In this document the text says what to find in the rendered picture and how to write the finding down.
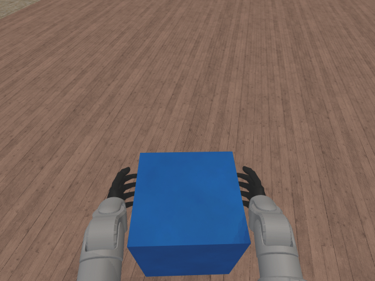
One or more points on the left robot forearm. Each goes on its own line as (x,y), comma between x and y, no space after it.
(103,243)

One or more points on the right robot forearm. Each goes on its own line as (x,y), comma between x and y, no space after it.
(274,241)

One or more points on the carton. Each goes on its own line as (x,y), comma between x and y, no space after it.
(187,216)

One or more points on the robot right hand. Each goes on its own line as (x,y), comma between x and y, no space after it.
(253,186)

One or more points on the robot left hand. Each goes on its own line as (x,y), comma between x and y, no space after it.
(118,187)

